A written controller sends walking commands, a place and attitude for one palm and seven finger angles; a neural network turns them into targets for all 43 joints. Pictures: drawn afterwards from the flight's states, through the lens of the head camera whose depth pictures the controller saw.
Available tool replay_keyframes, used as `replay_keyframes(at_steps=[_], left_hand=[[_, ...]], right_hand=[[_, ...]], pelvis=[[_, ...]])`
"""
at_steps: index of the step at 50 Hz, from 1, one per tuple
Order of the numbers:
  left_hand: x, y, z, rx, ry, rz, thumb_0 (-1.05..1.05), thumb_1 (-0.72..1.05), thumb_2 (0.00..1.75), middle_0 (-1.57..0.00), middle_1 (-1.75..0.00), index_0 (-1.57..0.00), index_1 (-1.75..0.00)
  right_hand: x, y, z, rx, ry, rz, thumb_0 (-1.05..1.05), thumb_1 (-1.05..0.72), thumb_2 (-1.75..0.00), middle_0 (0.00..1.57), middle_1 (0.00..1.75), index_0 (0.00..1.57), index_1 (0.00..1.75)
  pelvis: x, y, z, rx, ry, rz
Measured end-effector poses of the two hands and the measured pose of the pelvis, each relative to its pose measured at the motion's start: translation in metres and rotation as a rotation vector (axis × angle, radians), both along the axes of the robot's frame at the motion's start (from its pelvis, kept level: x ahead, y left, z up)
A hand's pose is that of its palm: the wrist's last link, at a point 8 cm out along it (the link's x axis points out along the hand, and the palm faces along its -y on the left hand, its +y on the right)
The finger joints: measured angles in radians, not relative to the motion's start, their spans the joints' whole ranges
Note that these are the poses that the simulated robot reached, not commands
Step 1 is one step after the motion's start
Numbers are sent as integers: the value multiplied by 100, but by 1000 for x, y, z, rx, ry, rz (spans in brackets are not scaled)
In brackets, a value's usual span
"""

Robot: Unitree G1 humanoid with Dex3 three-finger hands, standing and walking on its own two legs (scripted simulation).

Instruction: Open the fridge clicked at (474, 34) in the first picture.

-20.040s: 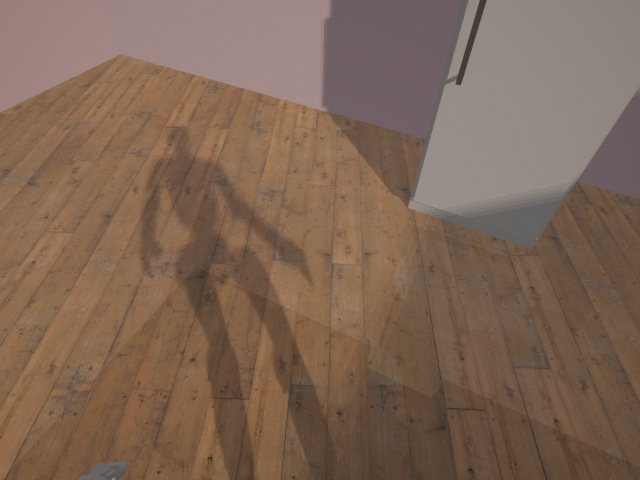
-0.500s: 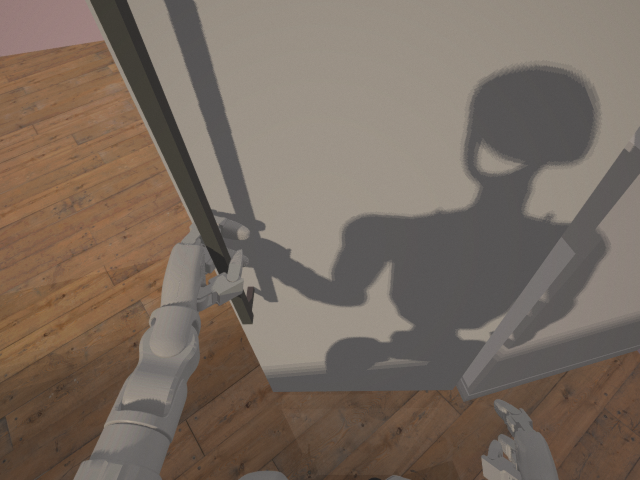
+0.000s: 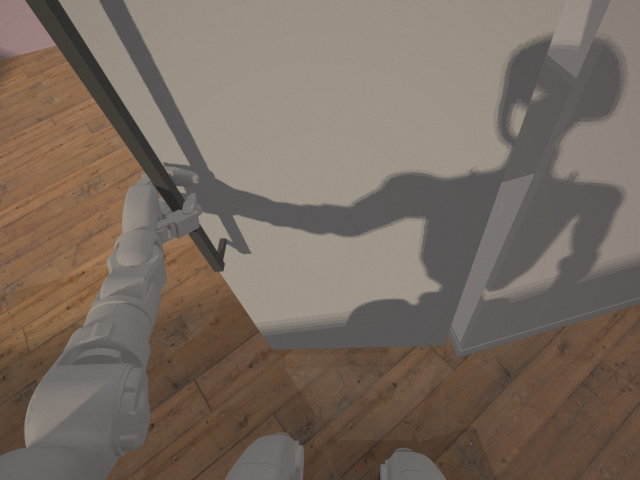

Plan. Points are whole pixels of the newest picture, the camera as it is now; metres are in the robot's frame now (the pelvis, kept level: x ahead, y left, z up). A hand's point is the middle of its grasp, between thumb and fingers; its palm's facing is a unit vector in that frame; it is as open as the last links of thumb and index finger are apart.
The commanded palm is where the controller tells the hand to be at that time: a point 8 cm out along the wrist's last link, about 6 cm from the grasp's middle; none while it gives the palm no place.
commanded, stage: stop walking and hold the door back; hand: left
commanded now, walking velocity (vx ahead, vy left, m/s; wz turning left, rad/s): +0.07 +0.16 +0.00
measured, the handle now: (156, 154) +0.48 +0.21 +0.15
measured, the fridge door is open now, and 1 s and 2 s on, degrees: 75 69 69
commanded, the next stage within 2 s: loosen the grip on the handle in 0.98 s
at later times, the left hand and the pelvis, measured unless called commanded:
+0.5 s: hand (189, 195) +0.47 +0.19 +0.08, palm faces +0.05 -0.98 -0.17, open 5.5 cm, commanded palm +0.46 +0.26 +0.06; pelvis +0.01 +0.04 +0.00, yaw -3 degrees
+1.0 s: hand (191, 196) +0.47 +0.19 +0.08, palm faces -0.01 -0.99 -0.17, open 5.2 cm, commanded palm +0.46 +0.27 +0.06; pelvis +0.02 +0.07 +0.00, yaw -5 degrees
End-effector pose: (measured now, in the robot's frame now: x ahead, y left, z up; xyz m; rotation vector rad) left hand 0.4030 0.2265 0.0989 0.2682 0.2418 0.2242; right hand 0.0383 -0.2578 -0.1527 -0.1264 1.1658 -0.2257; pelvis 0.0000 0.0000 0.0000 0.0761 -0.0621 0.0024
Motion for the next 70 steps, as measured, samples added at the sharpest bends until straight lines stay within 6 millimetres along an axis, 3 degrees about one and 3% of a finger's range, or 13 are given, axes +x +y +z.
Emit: replay_keyframes(at_steps=[5, 12, 17, 23, 28, 33, 40, 55, 59, 62, 70], left_hand=[[3, -1, 1, -16, 26, 21, -3, 71, 78, -40, -133, -45, -140], [14, 2, 2, -30, 28, -4, -2, 70, 79, -40, -134, -45, -140], [25, 6, 1, -60, 1, -53, 1, 69, 81, -43, -137, -45, -140], [39, 12, -3, -115, -62, -136, 3, 68, 81, -44, -139, -45, -140], [45, 16, -2, -85, -64, -169, 2, 66, 78, -45, -139, -45, -140], [48, 18, -5, -104, -41, -172, -3, 65, 78, -45, -139, -45, -140], [51, 20, -7, -131, -45, -215, -3, 66, 79, -45, -140, -45, -140], [50, 18, -10, -90, -67, -227, -8, 69, 80, -45, -139, -45, -140], [59, 21, -11, -203, -5, -202, -6, 63, 78, -45, -139, -45, -140], [60, 23, -5, -155, -43, -203, -3, 52, 73, -45, -139, -45, -140], [50, 24, -16, -142, -81, -205, 0, -6, 44, -42, -137, -44, -139]], right_hand=[[-10, -24, 18, -51, -18, -10, 2, -90, -90, 20, 30, 20, 30], [1, -35, 40, -125, -86, -12, 2, -91, -90, 20, 30, 20, 30], [17, -20, 52, -161, -131, -2, 1, -91, -90, 20, 30, 20, 30], [31, 16, 53, -158, -148, 5, 1, -90, -90, 20, 30, 20, 30], [39, 50, 41, -78, -139, 14, 1, -90, -90, 20, 30, 20, 30], [39, 67, 35, -57, -124, -5, 1, -90, -90, 20, 30, 20, 30], [27, 75, 43, -114, -104, -35, 1, -90, -90, 20, 30, 20, 30], [17, 56, 47, -144, -73, -74, 1, -90, -90, 20, 30, 20, 30], [18, 48, 59, -138, -142, -53, 1, -90, -90, 20, 30, 20, 30], [17, 41, 61, -137, -173, -31, 1, -90, -90, 20, 30, 20, 30], [9, 32, 52, -125, -138, -6, 1, -90, -90, 20, 30, 20, 30]], pelvis=[[-2, -3, 11, 31, 12, -5], [-1, 6, 16, 33, 37, -23], [2, 22, 14, 5, 59, -40], [5, 42, 3, -44, 67, -51], [12, 47, 1, -73, 73, -55], [12, 59, 1, -87, 79, -49], [18, 77, 2, -71, 79, -77], [20, 69, 2, -76, 84, -88], [18, 61, 2, -56, 144, -64], [15, 59, -2, -57, 169, -62], [6, 52, -9, -52, 203, -57]])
